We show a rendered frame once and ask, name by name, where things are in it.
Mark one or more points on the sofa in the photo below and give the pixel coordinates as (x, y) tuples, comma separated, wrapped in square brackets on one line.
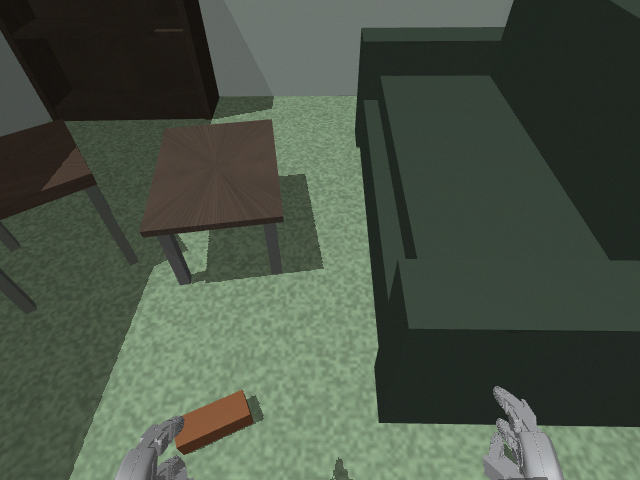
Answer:
[(501, 174)]

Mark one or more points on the coffee table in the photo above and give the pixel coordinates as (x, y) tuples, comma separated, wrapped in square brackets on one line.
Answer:
[(210, 177)]

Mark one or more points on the chair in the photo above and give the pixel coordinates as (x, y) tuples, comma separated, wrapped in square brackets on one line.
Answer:
[(39, 165)]

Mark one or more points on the left robot hand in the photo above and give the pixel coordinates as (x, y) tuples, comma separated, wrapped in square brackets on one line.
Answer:
[(141, 463)]

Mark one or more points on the carton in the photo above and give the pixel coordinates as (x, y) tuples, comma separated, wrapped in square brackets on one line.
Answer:
[(213, 421)]

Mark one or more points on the right robot hand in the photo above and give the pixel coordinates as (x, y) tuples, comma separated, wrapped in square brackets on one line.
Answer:
[(532, 450)]

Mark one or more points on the bookshelf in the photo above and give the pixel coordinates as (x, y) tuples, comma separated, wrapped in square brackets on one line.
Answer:
[(98, 60)]

